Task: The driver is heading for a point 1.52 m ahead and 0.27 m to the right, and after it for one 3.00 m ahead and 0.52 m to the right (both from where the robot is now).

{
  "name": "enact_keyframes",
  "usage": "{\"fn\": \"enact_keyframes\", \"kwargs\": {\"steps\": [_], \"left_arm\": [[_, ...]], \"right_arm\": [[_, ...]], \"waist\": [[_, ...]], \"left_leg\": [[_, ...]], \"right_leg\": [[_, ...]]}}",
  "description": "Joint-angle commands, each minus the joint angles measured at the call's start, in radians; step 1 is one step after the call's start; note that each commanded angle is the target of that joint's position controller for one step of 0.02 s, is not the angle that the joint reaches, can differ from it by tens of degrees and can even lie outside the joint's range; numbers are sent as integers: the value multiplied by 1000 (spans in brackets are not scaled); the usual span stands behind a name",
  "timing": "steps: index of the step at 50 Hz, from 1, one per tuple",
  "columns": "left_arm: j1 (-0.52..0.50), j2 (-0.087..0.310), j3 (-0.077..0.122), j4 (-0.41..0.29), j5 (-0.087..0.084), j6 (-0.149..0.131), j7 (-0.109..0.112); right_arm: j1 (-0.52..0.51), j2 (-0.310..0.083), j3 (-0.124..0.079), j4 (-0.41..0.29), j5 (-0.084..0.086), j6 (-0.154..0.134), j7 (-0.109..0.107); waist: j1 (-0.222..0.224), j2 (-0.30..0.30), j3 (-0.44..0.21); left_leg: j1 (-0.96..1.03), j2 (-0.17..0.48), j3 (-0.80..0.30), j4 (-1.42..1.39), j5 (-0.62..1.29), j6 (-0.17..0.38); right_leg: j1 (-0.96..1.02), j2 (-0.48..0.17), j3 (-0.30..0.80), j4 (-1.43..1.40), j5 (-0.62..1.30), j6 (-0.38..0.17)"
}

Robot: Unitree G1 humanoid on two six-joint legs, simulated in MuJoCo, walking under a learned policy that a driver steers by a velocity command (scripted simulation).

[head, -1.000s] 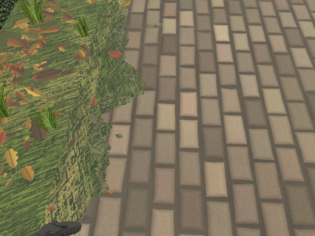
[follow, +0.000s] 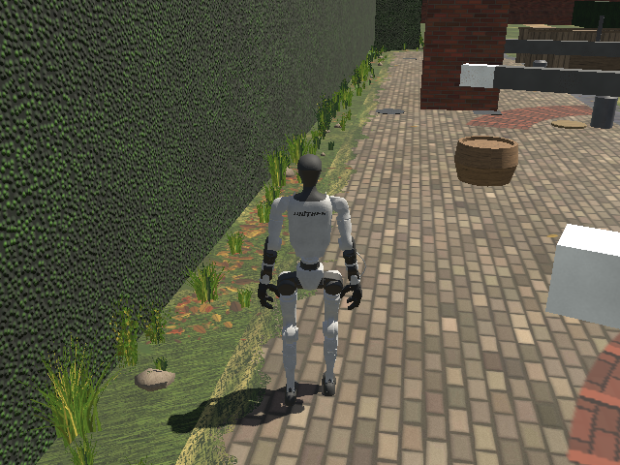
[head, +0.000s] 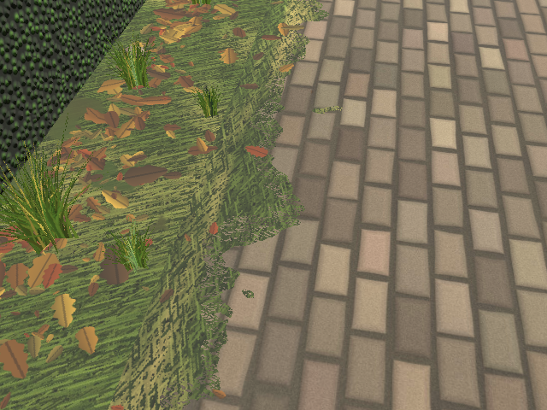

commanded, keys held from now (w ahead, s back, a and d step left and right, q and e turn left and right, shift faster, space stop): no key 1.00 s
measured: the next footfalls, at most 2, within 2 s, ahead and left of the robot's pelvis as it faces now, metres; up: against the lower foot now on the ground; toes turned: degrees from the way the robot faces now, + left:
right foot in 1.66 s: +0.17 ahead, -0.12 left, +0.00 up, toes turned -4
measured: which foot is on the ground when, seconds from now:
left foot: down 0.00-1.00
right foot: down 0.00-1.00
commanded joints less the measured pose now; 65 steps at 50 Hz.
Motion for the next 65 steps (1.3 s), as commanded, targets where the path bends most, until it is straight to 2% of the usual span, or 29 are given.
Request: {"fn": "enact_keyframes", "kwargs": {"steps": [1,28,65], "left_arm": [[54,84,13,0,0,-3,5],[80,39,6,63,-1,-1,13],[118,15,2,75,-4,-4,17]], "right_arm": [[61,-79,-10,-2,0,-5,-5],[120,-27,-5,50,-2,-6,-11],[171,-1,-3,48,-2,-14,-12]], "waist": [[3,5,32],[-1,8,56],[-2,11,65]], "left_leg": [[-116,113,-93,-80,152,32],[-107,116,-85,-84,148,29],[-94,121,-83,-84,200,31]], "right_leg": [[78,-103,109,-45,93,-22],[70,-100,107,-43,85,-21],[72,-102,99,-26,110,-15]]}}
Velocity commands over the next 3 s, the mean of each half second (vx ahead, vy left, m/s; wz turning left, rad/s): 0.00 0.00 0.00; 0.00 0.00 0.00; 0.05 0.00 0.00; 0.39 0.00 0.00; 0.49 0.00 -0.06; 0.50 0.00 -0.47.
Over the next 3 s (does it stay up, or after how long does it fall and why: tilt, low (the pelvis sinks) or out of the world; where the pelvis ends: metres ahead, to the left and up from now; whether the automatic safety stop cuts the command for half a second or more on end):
stays up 0.81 -0.11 0.00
